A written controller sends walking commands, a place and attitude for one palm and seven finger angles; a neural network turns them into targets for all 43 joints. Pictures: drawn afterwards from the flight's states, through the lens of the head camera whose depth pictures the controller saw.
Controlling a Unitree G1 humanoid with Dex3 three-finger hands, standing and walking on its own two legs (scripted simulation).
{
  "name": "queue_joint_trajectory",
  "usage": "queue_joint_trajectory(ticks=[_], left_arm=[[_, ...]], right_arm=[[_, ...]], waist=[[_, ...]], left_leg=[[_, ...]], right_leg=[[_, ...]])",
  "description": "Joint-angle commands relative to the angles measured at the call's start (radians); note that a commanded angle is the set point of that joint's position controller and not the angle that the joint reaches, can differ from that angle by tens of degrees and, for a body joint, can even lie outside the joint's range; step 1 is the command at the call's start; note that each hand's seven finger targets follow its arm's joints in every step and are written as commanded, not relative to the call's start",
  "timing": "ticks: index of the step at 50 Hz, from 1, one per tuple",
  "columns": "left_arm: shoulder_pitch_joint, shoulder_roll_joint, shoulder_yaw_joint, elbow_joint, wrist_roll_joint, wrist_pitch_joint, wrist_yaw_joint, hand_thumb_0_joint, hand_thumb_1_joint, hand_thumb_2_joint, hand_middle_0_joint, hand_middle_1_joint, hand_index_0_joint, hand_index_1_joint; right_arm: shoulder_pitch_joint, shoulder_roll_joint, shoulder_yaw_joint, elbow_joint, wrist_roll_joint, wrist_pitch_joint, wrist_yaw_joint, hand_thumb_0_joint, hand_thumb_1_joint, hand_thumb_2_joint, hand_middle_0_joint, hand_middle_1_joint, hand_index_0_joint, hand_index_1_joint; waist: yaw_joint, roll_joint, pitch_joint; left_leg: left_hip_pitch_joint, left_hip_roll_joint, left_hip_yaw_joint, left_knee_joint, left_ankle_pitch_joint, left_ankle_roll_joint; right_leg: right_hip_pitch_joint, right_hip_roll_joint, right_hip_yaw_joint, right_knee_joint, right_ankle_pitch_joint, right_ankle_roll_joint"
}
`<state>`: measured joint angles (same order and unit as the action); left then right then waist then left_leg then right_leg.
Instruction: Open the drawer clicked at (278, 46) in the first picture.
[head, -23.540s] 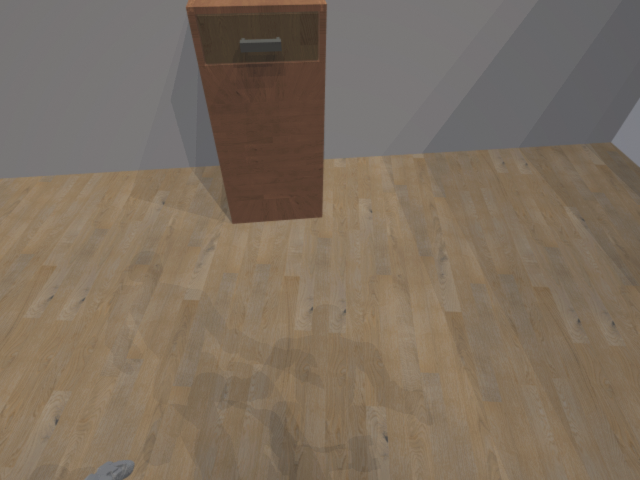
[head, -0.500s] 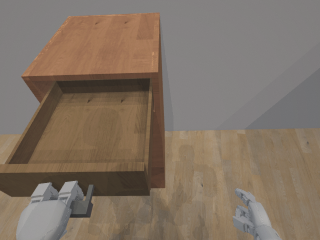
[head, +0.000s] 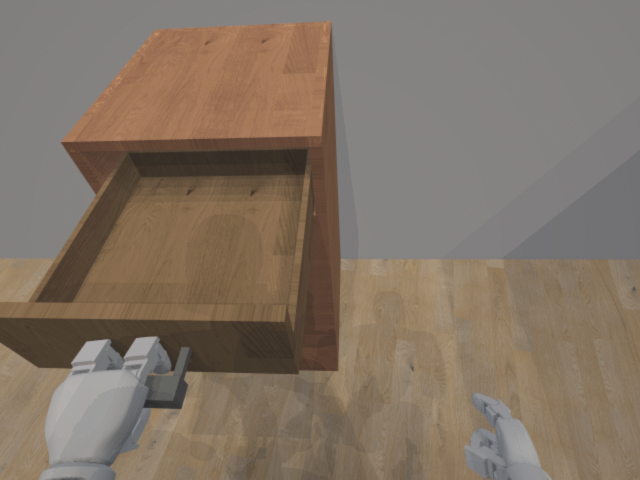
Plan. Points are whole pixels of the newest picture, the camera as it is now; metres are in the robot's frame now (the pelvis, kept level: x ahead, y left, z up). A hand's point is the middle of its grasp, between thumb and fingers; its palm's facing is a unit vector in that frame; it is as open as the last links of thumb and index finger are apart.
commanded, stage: open the thumb to release the handle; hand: left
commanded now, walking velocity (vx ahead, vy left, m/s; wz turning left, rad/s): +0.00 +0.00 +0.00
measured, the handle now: (134, 372) +0.21 +0.26 +0.05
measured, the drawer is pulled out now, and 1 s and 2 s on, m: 0.30 0.29 0.29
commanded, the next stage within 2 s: lift the hand off the handle in 0.20 s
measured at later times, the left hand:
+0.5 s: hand (125, 420) +0.16 +0.25 +0.03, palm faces +0.04 -0.05 -1.00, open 13.7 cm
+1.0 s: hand (101, 394) +0.17 +0.26 +0.08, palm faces +0.09 -0.05 -0.99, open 13.2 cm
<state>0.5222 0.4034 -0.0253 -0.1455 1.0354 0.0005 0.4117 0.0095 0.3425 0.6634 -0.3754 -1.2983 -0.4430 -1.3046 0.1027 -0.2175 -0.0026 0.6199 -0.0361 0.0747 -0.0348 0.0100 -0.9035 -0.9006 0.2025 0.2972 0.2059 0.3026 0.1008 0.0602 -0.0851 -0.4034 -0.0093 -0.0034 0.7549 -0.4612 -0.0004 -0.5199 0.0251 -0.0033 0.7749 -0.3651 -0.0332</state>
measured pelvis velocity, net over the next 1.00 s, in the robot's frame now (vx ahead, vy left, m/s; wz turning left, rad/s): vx -0.03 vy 0.00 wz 0.02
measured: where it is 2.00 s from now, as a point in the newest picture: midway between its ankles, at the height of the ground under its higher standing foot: outside the picture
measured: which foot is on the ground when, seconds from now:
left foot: down 0.00-1.00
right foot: down 0.00-1.00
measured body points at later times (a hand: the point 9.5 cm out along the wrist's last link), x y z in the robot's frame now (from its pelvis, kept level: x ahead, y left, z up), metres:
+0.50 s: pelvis -0.03 -0.01 +0.01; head -0.01 -0.04 +0.46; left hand +0.16 +0.25 +0.08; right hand +0.18 -0.24 -0.10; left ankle -0.05 +0.12 -0.71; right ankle +0.02 -0.10 -0.71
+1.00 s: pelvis -0.03 +0.00 +0.02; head -0.03 -0.03 +0.47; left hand +0.16 +0.26 +0.13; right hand +0.20 -0.20 -0.07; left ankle -0.05 +0.12 -0.71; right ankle +0.02 -0.10 -0.71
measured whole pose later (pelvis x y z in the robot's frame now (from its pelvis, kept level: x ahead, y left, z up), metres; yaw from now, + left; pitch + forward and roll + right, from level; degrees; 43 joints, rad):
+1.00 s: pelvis -0.03 +0.00 +0.02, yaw +1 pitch +0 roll +0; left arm 0.30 0.44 -0.03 -0.08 0.99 -0.02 0.27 0.00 -0.49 0.30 -0.36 -1.21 -0.43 -1.24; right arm 0.09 -0.22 0.00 0.65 -0.01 0.00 -0.08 0.01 -0.90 -0.90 0.20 0.30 0.21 0.30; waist 0.12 0.07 -0.03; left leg -0.26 -0.02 -0.02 0.60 -0.34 0.00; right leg -0.36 0.01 -0.02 0.60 -0.25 -0.03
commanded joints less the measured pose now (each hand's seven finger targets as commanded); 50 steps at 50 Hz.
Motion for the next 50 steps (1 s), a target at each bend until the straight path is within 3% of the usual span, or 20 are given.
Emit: queue_joint_trajectory(ticks=[1, 5, 9, 14, 15, 16, 17, 19, 22, 25, 30, 31, 33, 34, 36, 39, 42, 44, 47, 50], left_arm=[[-0.072, 0.206, 0.235, -0.140, -0.022, 0.035, 0.042, 0.000, -0.220, 0.420, -0.320, -1.230, -0.320, -1.230], [-0.117, 0.241, 0.262, -0.109, -0.037, 0.016, 0.021, 0.000, -0.500, 0.300, -0.300, -1.200, -0.300, -1.200], [-0.209, 0.257, 0.259, -0.048, -0.041, -0.012, 0.006, 0.000, -0.500, 0.300, -0.300, -1.200, -0.300, -1.200], [-0.226, 0.276, 0.280, -0.014, -0.046, -0.049, 0.004, 0.000, -0.500, 0.300, -0.300, -1.200, -0.300, -1.200], [-0.164, 0.131, 0.161, -0.048, -0.057, -0.052, -0.001, 0.000, -0.500, 0.300, -0.300, -1.200, -0.300, -1.200], [-0.181, 0.151, 0.174, -0.044, -0.062, -0.060, 0.002, 0.000, -0.500, 0.300, -0.300, -1.200, -0.300, -1.200], [-0.185, 0.176, 0.200, -0.043, -0.060, -0.061, 0.005, 0.000, -0.500, 0.300, -0.300, -1.200, -0.300, -1.200], [-0.263, 0.233, 0.231, -0.013, -0.038, -0.059, 0.016, 0.000, -0.500, 0.300, -0.300, -1.200, -0.300, -1.200], [-0.335, 0.206, 0.189, 0.023, -0.004, -0.050, 0.017, 0.000, -0.500, 0.300, -0.300, -1.200, -0.300, -1.200], [-0.395, 0.220, 0.190, 0.030, -0.003, -0.042, 0.021, 0.000, -0.500, 0.300, -0.300, -1.200, -0.300, -1.200], [-0.513, 0.207, 0.150, 0.079, 0.000, -0.024, 0.014, 0.000, -0.500, 0.300, -0.300, -1.200, -0.300, -1.200], [-0.526, 0.198, 0.133, 0.045, 0.002, -0.025, 0.011, 0.000, -0.500, 0.300, -0.300, -1.200, -0.300, -1.200], [-0.517, 0.264, 0.191, 0.002, -0.002, -0.018, 0.008, 0.000, -0.500, 0.300, -0.300, -1.200, -0.300, -1.200], [-0.499, 0.251, 0.176, -0.012, 0.000, -0.010, 0.003, 0.000, -0.500, 0.300, -0.300, -1.200, -0.300, -1.200], [-0.504, 0.238, 0.166, -0.046, -0.014, -0.005, -0.009, 0.000, -0.500, 0.300, -0.300, -1.200, -0.300, -1.200], [-0.516, 0.251, 0.176, -0.090, -0.030, -0.013, -0.028, 0.000, -0.500, 0.300, -0.300, -1.200, -0.300, -1.200], [-0.499, 0.240, 0.174, -0.145, -0.041, -0.030, -0.043, 0.000, -0.500, 0.300, -0.300, -1.200, -0.300, -1.200], [-0.463, 0.269, 0.205, -0.180, -0.044, -0.033, -0.047, 0.000, -0.500, 0.300, -0.300, -1.200, -0.300, -1.200], [-0.431, 0.227, 0.174, -0.212, -0.048, -0.023, -0.061, 0.000, -0.500, 0.300, -0.300, -1.200, -0.300, -1.200], [-0.451, 0.216, 0.154, -0.205, -0.070, 0.008, -0.097, 0.000, -0.500, 0.300, -0.300, -1.200, -0.300, -1.200]], right_arm=[[-0.159, -0.100, -0.032, -0.165, 0.001, -0.052, -0.027, 0.000, -0.900, -0.900, 0.200, 0.300, 0.200, 0.300], [-0.167, -0.100, -0.030, -0.156, 0.006, -0.059, -0.042, 0.000, -0.900, -0.900, 0.200, 0.300, 0.200, 0.300], [-0.164, -0.102, -0.028, -0.148, 0.007, -0.073, -0.054, 0.000, -0.900, -0.900, 0.200, 0.300, 0.200, 0.300], [-0.148, -0.100, -0.039, -0.139, 0.010, -0.091, -0.061, 0.000, -0.900, -0.900, 0.200, 0.300, 0.200, 0.300], [-0.147, -0.094, -0.044, -0.154, 0.008, -0.102, -0.049, 0.000, -0.900, -0.900, 0.200, 0.300, 0.200, 0.300], [-0.141, -0.102, -0.049, -0.145, 0.013, -0.112, -0.045, 0.000, -0.900, -0.900, 0.200, 0.300, 0.200, 0.300], [-0.138, -0.108, -0.052, -0.141, 0.014, -0.114, -0.047, 0.000, -0.900, -0.900, 0.200, 0.300, 0.200, 0.300], [-0.144, -0.111, -0.046, -0.136, 0.008, -0.112, -0.054, 0.000, -0.900, -0.900, 0.200, 0.300, 0.200, 0.300], [-0.141, -0.106, -0.045, -0.128, 0.008, -0.114, -0.055, 0.000, -0.900, -0.900, 0.200, 0.300, 0.200, 0.300], [-0.139, -0.105, -0.049, -0.119, 0.015, -0.116, -0.061, 0.000, -0.900, -0.900, 0.200, 0.300, 0.200, 0.300], [-0.134, -0.106, -0.044, -0.102, 0.022, -0.116, -0.070, 0.000, -0.900, -0.900, 0.200, 0.300, 0.200, 0.300], [-0.139, -0.105, -0.041, -0.111, 0.018, -0.120, -0.070, 0.000, -0.900, -0.900, 0.200, 0.300, 0.200, 0.300], [-0.148, -0.106, -0.041, -0.112, 0.018, -0.116, -0.075, 0.000, -0.900, -0.900, 0.200, 0.300, 0.200, 0.300], [-0.155, -0.097, -0.035, -0.117, 0.017, -0.115, -0.075, 0.000, -0.900, -0.900, 0.200, 0.300, 0.200, 0.300], [-0.163, -0.092, -0.031, -0.118, 0.020, -0.114, -0.074, 0.000, -0.900, -0.900, 0.200, 0.300, 0.200, 0.300], [-0.176, -0.090, -0.023, -0.122, 0.018, -0.117, -0.075, 0.000, -0.900, -0.900, 0.200, 0.300, 0.200, 0.300], [-0.178, -0.085, -0.022, -0.127, 0.016, -0.125, -0.069, 0.000, -0.900, -0.900, 0.200, 0.300, 0.200, 0.300], [-0.179, -0.084, -0.019, -0.130, 0.013, -0.125, -0.065, 0.000, -0.900, -0.900, 0.200, 0.300, 0.200, 0.300], [-0.183, -0.085, -0.022, -0.133, 0.016, -0.120, -0.052, 0.000, -0.900, -0.900, 0.200, 0.300, 0.200, 0.300], [-0.186, -0.095, -0.021, -0.133, 0.022, -0.112, -0.046, 0.000, -0.900, -0.900, 0.200, 0.300, 0.200, 0.300]], waist=[[0.014, -0.065, -0.116], [0.016, -0.037, -0.095], [0.005, -0.043, -0.058], [0.014, -0.044, -0.092], [0.008, -0.052, -0.099], [-0.005, -0.072, -0.086], [0.004, -0.063, -0.103], [-0.003, -0.092, -0.078], [-0.010, -0.068, -0.075], [-0.012, -0.040, -0.110], [-0.032, -0.101, -0.093], [-0.023, -0.070, -0.118], [-0.001, -0.040, -0.169], [0.005, -0.032, -0.182], [0.003, -0.010, -0.161], [-0.001, -0.034, -0.125], [0.007, 0.008, -0.116], [0.018, 0.026, -0.128], [0.015, 0.044, -0.107], [0.006, 0.009, -0.076]], left_leg=[[-0.028, -0.035, -0.001, -0.123, 0.268, 0.017], [-0.037, -0.040, 0.007, -0.139, 0.209, 0.022], [-0.056, -0.046, 0.011, -0.145, 0.144, 0.024], [-0.055, -0.051, 0.015, -0.148, 0.139, 0.023], [-0.044, -0.052, 0.014, -0.150, 0.152, 0.020], [-0.045, -0.049, 0.014, -0.148, 0.160, 0.022], [-0.043, -0.049, 0.015, -0.150, 0.159, 0.022], [-0.070, -0.051, 0.012, -0.147, 0.132, 0.023], [-0.063, -0.055, 0.018, -0.145, 0.113, 0.025], [-0.042, -0.053, 0.019, -0.155, 0.121, 0.024], [-0.042, -0.052, 0.012, -0.160, 0.112, 0.027], [-0.026, -0.053, 0.012, -0.167, 0.118, 0.027], [0.005, -0.053, 0.011, -0.182, 0.160, 0.025], [0.018, -0.053, 0.011, -0.185, 0.174, 0.025], [0.032, -0.051, 0.006, -0.200, 0.201, 0.021], [0.047, -0.044, -0.001, -0.219, 0.201, 0.023], [0.075, -0.042, -0.004, -0.241, 0.228, 0.020], [0.092, -0.040, -0.004, -0.252, 0.252, 0.017], [0.111, -0.035, -0.006, -0.271, 0.286, 0.010], [0.114, -0.030, -0.007, -0.298, 0.277, 0.011]], right_leg=[[0.205, -0.010, 0.051, -0.151, 0.260, -0.004], [0.220, -0.020, 0.082, -0.198, 0.167, 0.001], [0.202, -0.033, 0.116, -0.250, 0.028, 0.010], [0.224, -0.041, 0.132, -0.268, -0.003, 0.010], [0.214, -0.039, 0.109, -0.262, 0.019, 0.009], [0.199, -0.036, 0.102, -0.258, 0.041, 0.009], [0.208, -0.035, 0.098, -0.255, 0.043, 0.009], [0.194, -0.041, 0.118, -0.267, -0.006, 0.014], [0.165, -0.041, 0.111, -0.273, -0.048, 0.009], [0.173, -0.031, 0.078, -0.254, -0.025, 0.007], [0.146, -0.025, 0.050, -0.250, -0.024, 0.012], [0.160, -0.028, 0.048, -0.246, -0.014, 0.013], [0.218, -0.023, 0.052, -0.245, 0.032, 0.007], [0.230, -0.025, 0.045, -0.239, 0.056, 0.009], [0.237, -0.021, 0.031, -0.240, 0.089, 0.005], [0.238, -0.019, 0.026, -0.261, 0.067, 0.009], [0.259, -0.017, 0.019, -0.270, 0.090, 0.003], [0.285, -0.018, 0.021, -0.279, 0.105, 0.001], [0.288, -0.012, 0.008, -0.283, 0.134, -0.003], [0.308, -0.014, 0.001, -0.307, 0.130, 0.002]])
